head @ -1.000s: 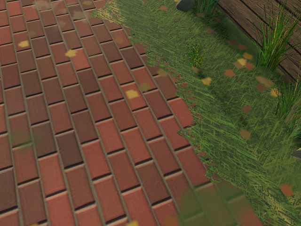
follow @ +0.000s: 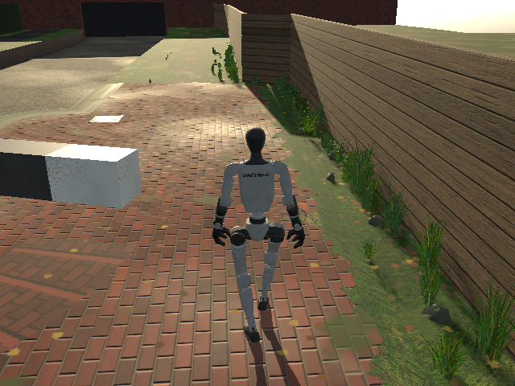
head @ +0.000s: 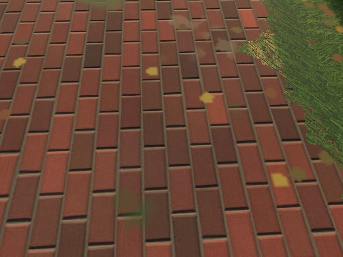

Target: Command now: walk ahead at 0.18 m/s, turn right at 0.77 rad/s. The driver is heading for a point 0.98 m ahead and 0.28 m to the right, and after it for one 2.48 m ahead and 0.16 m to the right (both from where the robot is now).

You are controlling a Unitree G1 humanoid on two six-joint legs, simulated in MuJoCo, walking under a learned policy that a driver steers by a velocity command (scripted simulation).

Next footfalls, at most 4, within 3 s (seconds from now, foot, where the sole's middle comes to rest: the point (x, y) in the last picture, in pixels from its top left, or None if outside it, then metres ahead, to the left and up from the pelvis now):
0.04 right None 0.19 -0.02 -0.77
0.56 left None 0.28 0.13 -0.77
1.00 right None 0.12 0.00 -0.77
1.46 left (169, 212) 0.60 0.03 -0.77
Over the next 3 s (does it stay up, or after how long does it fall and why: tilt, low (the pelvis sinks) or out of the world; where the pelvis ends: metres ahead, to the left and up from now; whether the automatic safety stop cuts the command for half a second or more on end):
stays up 1.84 -0.27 0.01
